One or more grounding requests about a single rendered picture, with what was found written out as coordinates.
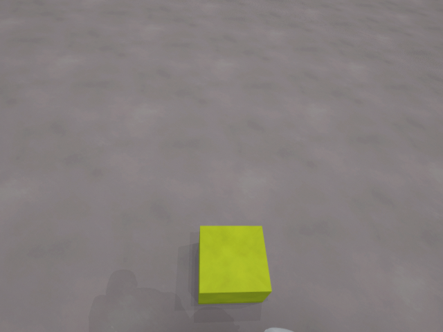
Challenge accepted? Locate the carton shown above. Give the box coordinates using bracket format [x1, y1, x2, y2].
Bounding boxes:
[199, 225, 272, 304]

